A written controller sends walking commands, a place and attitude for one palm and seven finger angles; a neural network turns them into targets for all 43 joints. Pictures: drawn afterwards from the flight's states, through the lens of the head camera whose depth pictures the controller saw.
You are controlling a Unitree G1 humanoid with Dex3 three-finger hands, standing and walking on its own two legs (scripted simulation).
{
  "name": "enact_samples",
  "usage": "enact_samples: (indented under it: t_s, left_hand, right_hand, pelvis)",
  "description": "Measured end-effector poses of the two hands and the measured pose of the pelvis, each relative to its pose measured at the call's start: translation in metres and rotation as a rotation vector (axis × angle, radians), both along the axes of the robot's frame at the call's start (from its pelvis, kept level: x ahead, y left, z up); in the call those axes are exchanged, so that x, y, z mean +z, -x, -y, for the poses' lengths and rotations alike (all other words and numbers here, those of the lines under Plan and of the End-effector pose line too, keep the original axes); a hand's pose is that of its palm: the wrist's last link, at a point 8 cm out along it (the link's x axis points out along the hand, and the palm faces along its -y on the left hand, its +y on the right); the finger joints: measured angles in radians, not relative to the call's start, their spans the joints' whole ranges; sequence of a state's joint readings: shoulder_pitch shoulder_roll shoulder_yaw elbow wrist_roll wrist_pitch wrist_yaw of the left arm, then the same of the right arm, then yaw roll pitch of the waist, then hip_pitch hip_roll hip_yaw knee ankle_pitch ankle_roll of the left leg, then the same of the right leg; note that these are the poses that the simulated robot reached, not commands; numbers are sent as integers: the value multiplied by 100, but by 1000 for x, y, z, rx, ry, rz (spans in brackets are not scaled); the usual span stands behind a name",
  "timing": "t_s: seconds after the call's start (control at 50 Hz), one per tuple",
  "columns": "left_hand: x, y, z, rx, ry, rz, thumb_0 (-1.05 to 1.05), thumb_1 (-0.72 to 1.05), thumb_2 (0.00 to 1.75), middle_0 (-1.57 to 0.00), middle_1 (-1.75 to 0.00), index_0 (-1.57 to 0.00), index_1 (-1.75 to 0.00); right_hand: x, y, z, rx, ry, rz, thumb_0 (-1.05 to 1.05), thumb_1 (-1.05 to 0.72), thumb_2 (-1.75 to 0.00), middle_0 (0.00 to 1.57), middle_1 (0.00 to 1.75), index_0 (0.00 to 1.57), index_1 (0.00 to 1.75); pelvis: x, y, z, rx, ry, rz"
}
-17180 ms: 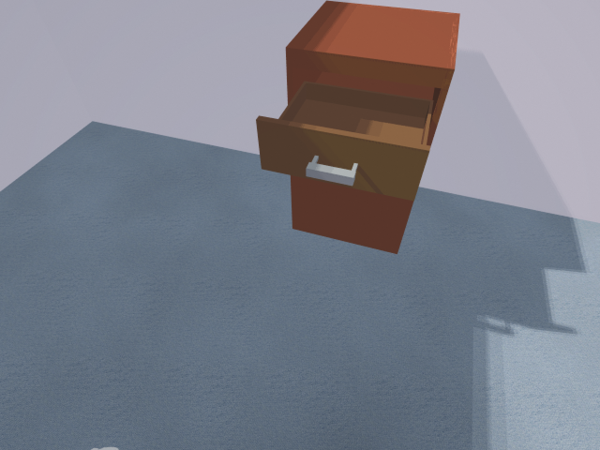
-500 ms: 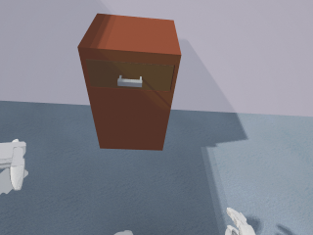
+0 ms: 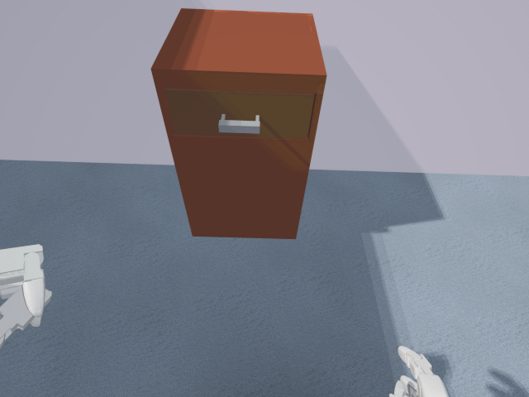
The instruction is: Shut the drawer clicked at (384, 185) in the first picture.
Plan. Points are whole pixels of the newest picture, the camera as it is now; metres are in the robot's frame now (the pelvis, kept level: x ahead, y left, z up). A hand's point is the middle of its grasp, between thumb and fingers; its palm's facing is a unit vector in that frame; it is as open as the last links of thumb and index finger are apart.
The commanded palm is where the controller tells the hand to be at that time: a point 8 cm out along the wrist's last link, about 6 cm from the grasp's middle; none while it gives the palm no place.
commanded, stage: let the arm hang, fingers relaxed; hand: left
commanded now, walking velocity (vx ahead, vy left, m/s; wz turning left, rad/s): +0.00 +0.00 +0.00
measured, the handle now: (240, 122) +0.85 +0.13 -0.10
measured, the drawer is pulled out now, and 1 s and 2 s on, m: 0.00 0.00 0.00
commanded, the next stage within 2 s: look to check the result in 1.12 s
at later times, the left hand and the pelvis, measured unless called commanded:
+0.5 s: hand out of the picture -0.05 +0.19 -0.17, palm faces +0.05 -0.97 -0.24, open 4.2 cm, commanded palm none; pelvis +0.00 -0.02 +0.00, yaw +2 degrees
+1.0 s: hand out of the picture +0.02 +0.13 -0.17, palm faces +0.05 -0.98 -0.18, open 7.2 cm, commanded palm none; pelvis +0.02 -0.03 +0.01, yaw +1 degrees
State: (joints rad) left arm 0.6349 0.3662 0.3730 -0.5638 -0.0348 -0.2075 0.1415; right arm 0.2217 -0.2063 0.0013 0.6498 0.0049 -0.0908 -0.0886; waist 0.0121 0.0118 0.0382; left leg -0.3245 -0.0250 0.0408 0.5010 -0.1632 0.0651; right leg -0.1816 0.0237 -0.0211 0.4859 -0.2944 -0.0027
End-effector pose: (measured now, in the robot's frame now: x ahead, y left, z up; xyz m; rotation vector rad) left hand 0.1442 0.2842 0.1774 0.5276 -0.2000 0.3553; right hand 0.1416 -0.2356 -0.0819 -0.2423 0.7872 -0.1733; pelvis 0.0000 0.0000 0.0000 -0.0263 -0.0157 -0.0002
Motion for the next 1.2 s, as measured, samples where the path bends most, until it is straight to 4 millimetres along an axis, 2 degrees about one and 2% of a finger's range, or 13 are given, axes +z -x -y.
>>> enact_samples:
  t_s: [0.04,0.06,0.1,0.14,0.22,0.26,0.32,0.46,0.58,0.74,0.92,1.04,1.2]
  left_hand:
    - [-11,-8,-2,2,8,-26,1,89,89,-141,-160,-141,-160]
    - [-30,-16,-5,-2,23,-97,1,89,89,-140,-160,-141,-160]
    - [-87,-28,-12,25,98,-321,0,90,90,-139,-158,-139,-159]
    - [-153,-27,-12,71,196,-582,0,90,90,-136,-156,-137,-156]
    - [-257,18,17,103,362,-1021,0,91,89,-126,-146,-126,-147]
    - [-289,49,39,100,434,-1186,1,91,89,-120,-140,-120,-140]
    - [-316,98,63,132,510,-1368,1,91,89,-109,-130,-110,-129]
    - [-316,184,51,322,566,-1558,1,91,89,-83,-102,-83,-103]
    - [-306,213,52,388,552,-1648,1,91,89,-60,-76,-60,-76]
    - [-308,187,70,346,562,-1594,0,91,89,-32,-45,-33,-45]
    - [-316,136,99,244,595,-1498,0,91,89,-22,-32,-22,-32]
    - [-318,130,101,246,598,-1501,1,93,89,-20,-30,-21,-31]
    - [-317,138,102,271,608,-1527,0,92,89,-20,-30,-20,-30]
  right_hand:
    - [-2,2,4,5,-2,3,2,-90,-90,20,30,20,30]
    - [-7,3,6,25,-12,-12,2,-90,-90,20,29,20,30]
    - [-21,5,13,49,-25,-74,1,-90,-90,20,29,20,30]
    - [-31,10,20,48,-29,-128,1,-90,-90,20,29,20,30]
    - [-35,31,31,9,-17,-213,1,-90,-90,20,29,20,30]
    - [-34,45,36,-8,-2,-270,1,-90,-90,20,29,20,30]
    - [-35,70,40,-28,16,-375,1,-90,-90,20,29,20,30]
    - [-45,117,37,-49,-2,-586,1,-90,-90,20,29,20,30]
    - [-56,131,24,-66,-58,-633,1,-90,-90,20,29,20,30]
    - [-65,128,8,-69,-119,-619,1,-91,-90,20,29,20,30]
    - [-64,129,6,-90,-130,-618,1,-91,-90,20,29,20,30]
    - [-62,134,5,-109,-132,-632,1,-91,-90,20,29,20,30]
    - [-63,136,4,-112,-137,-656,1,-91,-90,20,29,20,30]
  pelvis:
    - [1,-2,0,9,-8,-11]
    - [0,-1,-1,21,-8,-20]
    - [-4,2,-1,30,-16,-31]
    - [-6,5,0,32,-15,-28]
    - [-7,7,5,32,-13,-10]
    - [-5,7,7,33,-11,-3]
    - [-2,6,11,34,-10,-1]
    - [4,2,19,45,-5,-6]
    - [6,-3,20,39,-9,6]
    - [6,-7,22,31,-18,14]
    - [6,-15,26,26,-23,12]
    - [6,-21,29,23,-23,12]
    - [6,-25,30,23,-24,11]
